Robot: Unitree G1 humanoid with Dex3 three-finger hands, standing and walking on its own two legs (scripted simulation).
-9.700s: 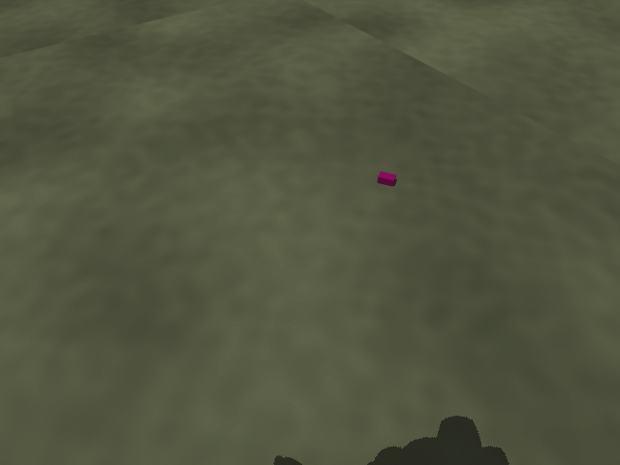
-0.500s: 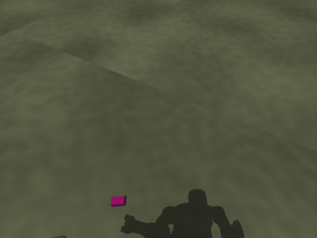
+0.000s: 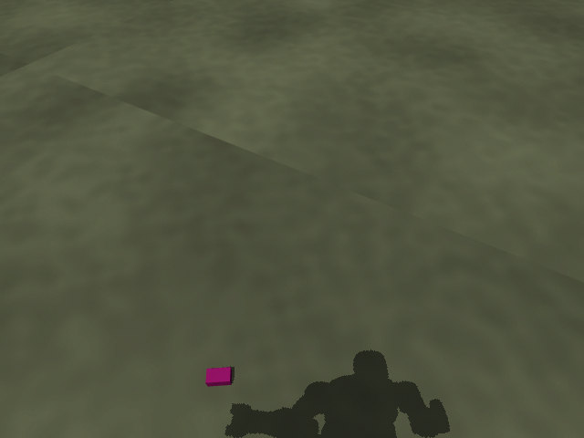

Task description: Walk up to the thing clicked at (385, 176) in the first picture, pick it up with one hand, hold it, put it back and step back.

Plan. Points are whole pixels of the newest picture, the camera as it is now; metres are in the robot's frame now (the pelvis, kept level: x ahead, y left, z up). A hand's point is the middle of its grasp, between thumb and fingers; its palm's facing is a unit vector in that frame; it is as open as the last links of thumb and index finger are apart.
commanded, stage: walk up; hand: left
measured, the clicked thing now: (219, 376) +0.44 +0.27 -0.76
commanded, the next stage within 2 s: stand in 0.48 s
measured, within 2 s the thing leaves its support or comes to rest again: neither
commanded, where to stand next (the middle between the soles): +0.08 +0.00 m, yaw +1 degrees
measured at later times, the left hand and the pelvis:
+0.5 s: hand out of the picture +0.09 +0.25 -0.15, palm faces -0.01 -0.94 -0.33, open 7.4 cm; pelvis +0.00 +0.00 +0.00, yaw +0 degrees
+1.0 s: hand out of the picture +0.07 +0.26 -0.15, palm faces -0.03 -0.94 -0.35, open 7.4 cm; pelvis +0.00 +0.01 +0.00, yaw +0 degrees
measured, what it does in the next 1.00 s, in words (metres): stands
